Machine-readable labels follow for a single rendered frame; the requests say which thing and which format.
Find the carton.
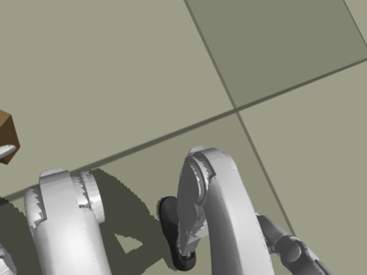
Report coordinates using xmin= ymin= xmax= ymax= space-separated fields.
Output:
xmin=0 ymin=110 xmax=20 ymax=165

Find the left robot arm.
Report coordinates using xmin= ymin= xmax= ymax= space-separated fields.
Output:
xmin=0 ymin=244 xmax=17 ymax=275

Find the right robot arm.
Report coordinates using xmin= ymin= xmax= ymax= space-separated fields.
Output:
xmin=275 ymin=235 xmax=335 ymax=275

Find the left robot hand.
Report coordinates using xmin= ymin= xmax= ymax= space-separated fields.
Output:
xmin=0 ymin=145 xmax=16 ymax=159

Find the right robot hand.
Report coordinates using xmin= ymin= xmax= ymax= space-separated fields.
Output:
xmin=255 ymin=212 xmax=288 ymax=256

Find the right robot foot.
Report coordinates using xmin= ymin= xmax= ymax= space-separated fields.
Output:
xmin=159 ymin=196 xmax=196 ymax=272

